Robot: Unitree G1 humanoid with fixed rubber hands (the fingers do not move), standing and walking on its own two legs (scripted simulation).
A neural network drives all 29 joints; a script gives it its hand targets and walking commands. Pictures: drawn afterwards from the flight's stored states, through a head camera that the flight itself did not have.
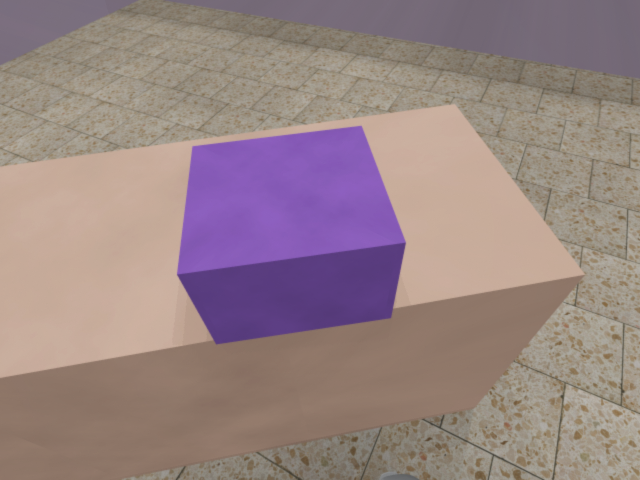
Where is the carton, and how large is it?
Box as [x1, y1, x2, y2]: [177, 126, 405, 343]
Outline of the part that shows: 361,126 192,146 177,275 216,343 390,317 405,241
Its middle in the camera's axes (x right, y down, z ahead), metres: -0.04 -0.01 +0.59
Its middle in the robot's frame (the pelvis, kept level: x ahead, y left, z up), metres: +0.46 +0.06 +0.03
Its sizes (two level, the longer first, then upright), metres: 0.266 0.245 0.180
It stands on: a pedestal, 0.69 m high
